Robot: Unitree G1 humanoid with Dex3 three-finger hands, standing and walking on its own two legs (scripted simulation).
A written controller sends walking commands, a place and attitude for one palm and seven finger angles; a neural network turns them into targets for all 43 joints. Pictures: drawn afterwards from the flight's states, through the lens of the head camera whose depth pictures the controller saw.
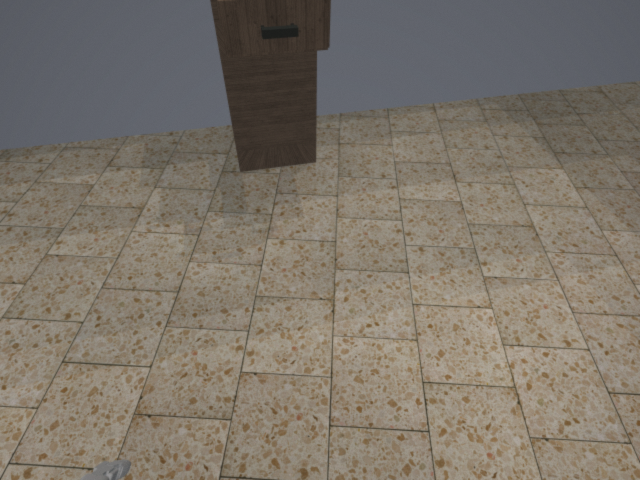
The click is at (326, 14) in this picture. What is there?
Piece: drawer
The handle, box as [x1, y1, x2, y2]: [261, 23, 297, 38]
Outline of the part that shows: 297,26 293,23 286,26 264,27 263,25 261,25 262,37 272,38 297,36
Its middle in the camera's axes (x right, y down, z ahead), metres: -0.14 -0.66 +1.23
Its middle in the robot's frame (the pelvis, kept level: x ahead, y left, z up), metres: +1.36 +0.20 +0.02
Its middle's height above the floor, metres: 0.78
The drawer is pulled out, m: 0.30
